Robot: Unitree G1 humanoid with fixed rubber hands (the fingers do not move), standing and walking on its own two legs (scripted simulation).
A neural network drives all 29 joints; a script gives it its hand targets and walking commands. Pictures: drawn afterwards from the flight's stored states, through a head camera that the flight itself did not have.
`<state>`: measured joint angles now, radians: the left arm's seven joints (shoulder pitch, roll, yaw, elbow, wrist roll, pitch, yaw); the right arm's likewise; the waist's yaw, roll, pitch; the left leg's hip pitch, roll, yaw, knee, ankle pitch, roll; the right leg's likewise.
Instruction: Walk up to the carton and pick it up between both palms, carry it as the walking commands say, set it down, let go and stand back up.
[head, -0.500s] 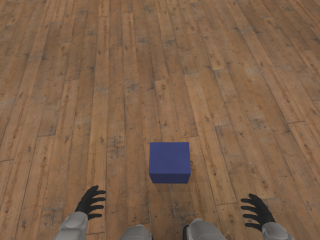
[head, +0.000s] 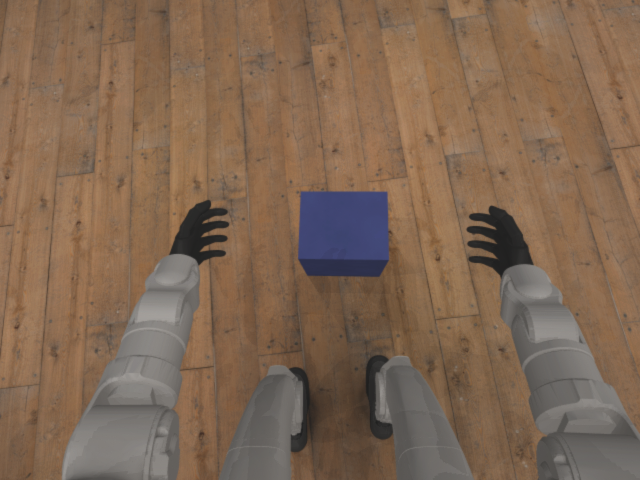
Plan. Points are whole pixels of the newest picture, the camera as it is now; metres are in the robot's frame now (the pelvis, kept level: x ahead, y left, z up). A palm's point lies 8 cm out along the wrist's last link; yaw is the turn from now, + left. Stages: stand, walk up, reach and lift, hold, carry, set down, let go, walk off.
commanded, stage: reach and lift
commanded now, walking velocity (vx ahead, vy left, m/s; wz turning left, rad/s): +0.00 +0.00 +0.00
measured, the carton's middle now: (343, 237) +0.52 -0.01 -0.59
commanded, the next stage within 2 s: none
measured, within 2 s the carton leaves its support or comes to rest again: neither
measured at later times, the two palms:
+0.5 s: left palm (212, 177) +0.50 +0.19 -0.13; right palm (472, 183) +0.48 -0.20 -0.15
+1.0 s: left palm (231, 195) +0.51 +0.19 -0.23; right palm (449, 198) +0.49 -0.19 -0.24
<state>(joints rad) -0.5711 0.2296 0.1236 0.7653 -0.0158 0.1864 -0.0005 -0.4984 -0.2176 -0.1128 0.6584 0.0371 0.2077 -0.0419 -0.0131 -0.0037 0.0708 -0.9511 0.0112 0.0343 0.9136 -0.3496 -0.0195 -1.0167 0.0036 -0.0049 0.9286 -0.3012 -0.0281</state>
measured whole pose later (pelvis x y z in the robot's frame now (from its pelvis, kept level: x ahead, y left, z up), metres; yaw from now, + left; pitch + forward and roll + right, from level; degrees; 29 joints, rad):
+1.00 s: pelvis -0.02 +0.00 -0.09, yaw +3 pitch +48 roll +4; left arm -1.22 0.27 0.32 0.91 0.03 0.11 0.02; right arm -1.15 -0.22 -0.37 0.81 -0.09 0.11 -0.03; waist -0.02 -0.01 0.05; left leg -1.66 0.00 0.03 1.21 -0.38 -0.02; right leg -1.73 0.00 0.01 1.22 -0.32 -0.03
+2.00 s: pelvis -0.06 +0.01 -0.31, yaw +3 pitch +35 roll +3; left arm -1.57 0.38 0.16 1.09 -0.16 0.12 0.10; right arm -1.53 -0.36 -0.22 1.06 0.12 0.10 -0.10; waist -0.04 -0.01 0.53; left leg -2.12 -0.01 0.03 2.13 -0.61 -0.02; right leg -2.20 -0.01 0.01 2.12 -0.52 -0.03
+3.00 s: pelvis -0.06 +0.01 -0.33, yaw +4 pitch +34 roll +3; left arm -1.62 0.31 0.15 1.13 -0.08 0.11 0.07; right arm -1.56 -0.37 -0.15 1.08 0.14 0.11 -0.06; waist -0.05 0.00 0.52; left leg -2.14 -0.02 0.03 2.17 -0.62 -0.02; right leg -2.21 -0.01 0.02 2.16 -0.53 -0.03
